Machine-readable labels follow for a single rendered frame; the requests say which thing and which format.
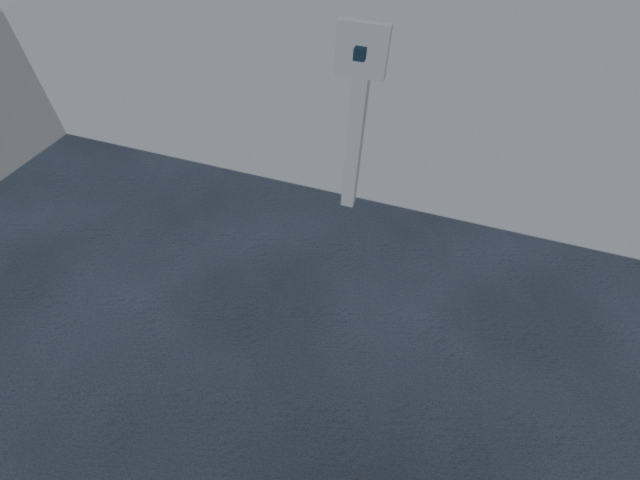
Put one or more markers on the panel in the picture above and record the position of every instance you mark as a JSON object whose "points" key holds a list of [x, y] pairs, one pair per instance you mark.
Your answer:
{"points": [[376, 36]]}

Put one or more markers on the button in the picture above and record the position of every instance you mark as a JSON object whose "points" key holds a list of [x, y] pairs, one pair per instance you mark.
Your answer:
{"points": [[359, 53]]}

